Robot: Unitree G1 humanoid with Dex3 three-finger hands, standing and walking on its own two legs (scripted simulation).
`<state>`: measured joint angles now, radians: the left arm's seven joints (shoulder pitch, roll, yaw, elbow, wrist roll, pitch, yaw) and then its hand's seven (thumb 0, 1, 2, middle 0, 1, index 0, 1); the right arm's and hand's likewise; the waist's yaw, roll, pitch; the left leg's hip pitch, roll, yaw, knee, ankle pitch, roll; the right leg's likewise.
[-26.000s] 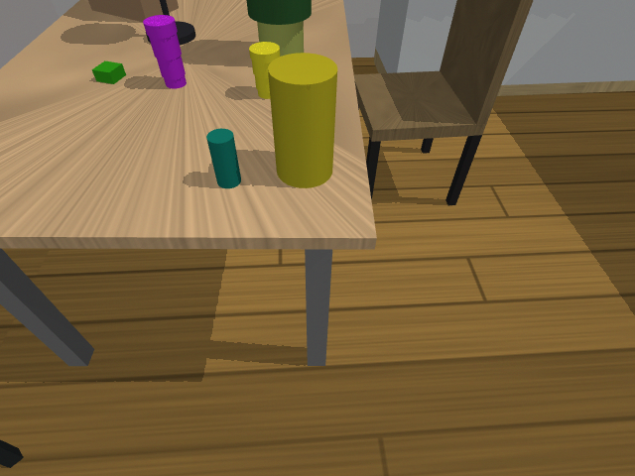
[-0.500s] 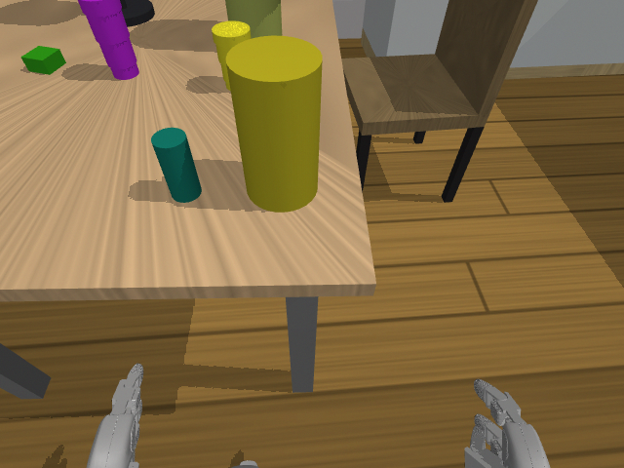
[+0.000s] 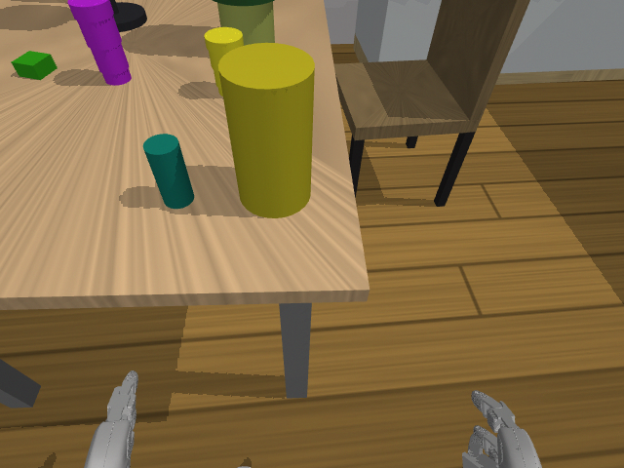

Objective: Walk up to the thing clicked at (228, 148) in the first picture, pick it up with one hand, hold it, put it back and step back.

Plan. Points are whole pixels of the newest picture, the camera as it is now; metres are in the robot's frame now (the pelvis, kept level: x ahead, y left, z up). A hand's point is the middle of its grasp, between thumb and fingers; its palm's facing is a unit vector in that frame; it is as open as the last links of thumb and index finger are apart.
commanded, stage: home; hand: left
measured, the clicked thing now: (170, 173) +0.52 +0.22 +0.09
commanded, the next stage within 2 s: stand in 0.36 s
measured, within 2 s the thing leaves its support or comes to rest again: neither
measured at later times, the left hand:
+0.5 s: hand out of the picture +0.10 +0.24 -0.10, palm faces -0.06 -0.92 -0.38, open 17.5 cm
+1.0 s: hand out of the picture +0.05 +0.24 -0.09, palm faces +0.00 -0.94 -0.35, open 8.2 cm
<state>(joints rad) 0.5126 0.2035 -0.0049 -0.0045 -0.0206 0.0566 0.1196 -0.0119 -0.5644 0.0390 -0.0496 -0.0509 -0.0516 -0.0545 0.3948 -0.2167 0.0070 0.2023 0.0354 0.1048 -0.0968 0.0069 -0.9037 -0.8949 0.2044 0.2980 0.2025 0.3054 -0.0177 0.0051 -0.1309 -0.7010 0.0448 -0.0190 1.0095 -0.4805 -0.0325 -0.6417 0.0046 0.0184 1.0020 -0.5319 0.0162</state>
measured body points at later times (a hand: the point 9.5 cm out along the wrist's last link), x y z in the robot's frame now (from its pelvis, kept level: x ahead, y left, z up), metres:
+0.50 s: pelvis -0.01 +0.00 +0.02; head +0.01 +0.00 +0.47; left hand +0.10 +0.29 -0.07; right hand +0.10 -0.29 -0.09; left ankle +0.01 +0.14 -0.68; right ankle -0.02 -0.13 -0.68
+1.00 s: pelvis -0.01 +0.00 +0.06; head -0.01 -0.01 +0.51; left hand +0.05 +0.29 -0.07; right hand +0.06 -0.29 -0.08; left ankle +0.01 +0.14 -0.68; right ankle -0.02 -0.13 -0.68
